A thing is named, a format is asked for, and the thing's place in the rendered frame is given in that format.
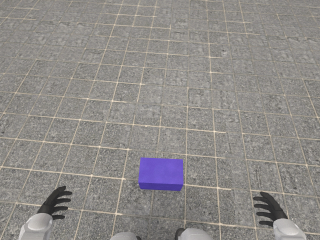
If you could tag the robot right thigh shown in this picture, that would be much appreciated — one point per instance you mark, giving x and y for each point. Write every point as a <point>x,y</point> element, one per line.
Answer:
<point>194,234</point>

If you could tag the carton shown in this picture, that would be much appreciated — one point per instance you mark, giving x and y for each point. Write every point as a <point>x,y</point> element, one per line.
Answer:
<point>161,174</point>

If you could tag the right robot hand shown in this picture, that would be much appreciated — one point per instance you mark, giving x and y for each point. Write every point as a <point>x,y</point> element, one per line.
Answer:
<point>273,207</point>

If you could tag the robot right forearm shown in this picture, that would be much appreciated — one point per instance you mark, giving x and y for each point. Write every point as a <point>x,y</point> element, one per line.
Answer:
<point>285,229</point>

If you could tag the robot left forearm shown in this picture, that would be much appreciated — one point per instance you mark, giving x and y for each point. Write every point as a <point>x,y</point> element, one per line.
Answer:
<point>38,227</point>

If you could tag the left robot hand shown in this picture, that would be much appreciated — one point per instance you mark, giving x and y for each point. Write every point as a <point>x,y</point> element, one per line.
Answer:
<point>49,207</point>

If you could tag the robot right foot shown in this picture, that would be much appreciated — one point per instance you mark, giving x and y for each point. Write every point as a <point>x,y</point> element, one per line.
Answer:
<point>178,233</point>

